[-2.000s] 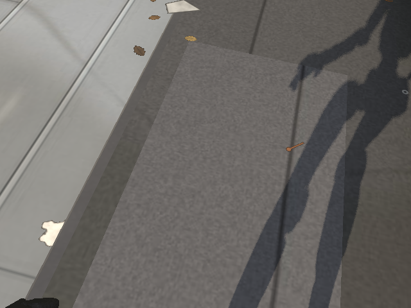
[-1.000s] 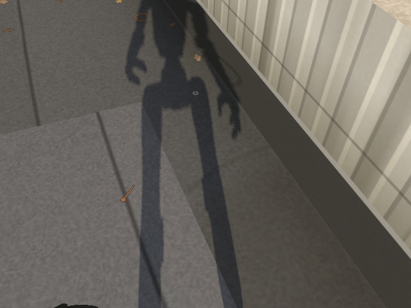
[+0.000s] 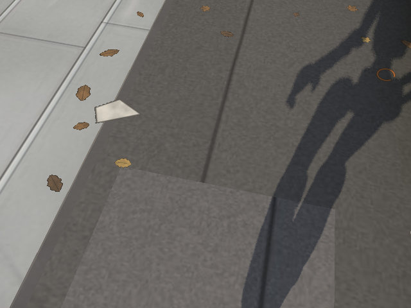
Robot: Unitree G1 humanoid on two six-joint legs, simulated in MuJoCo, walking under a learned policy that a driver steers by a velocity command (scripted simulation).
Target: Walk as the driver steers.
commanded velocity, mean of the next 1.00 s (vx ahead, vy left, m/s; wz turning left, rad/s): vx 0.30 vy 0.00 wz -0.46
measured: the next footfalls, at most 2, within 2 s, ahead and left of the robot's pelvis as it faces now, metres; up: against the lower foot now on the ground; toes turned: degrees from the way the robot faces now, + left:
left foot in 0.42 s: +0.30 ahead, +0.13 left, +0.00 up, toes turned -37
right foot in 0.88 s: +0.18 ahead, -0.11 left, +0.00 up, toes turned -32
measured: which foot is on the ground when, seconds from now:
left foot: up 0.00-0.40, down 0.42-0.88, up 0.90-1.00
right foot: down 0.00-0.42, up 0.44-0.86, down 0.88-1.00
